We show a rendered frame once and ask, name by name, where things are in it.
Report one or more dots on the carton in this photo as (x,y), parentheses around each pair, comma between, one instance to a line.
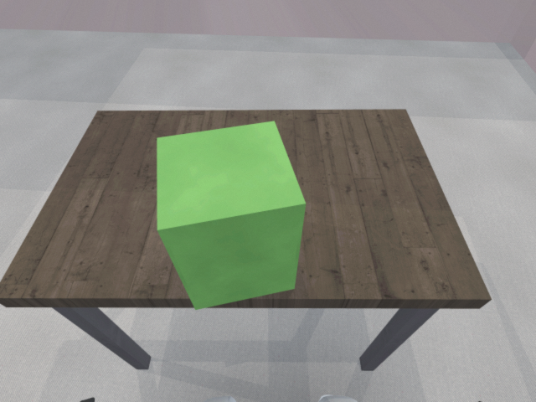
(230,212)

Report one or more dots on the table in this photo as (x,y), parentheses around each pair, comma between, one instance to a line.
(378,231)

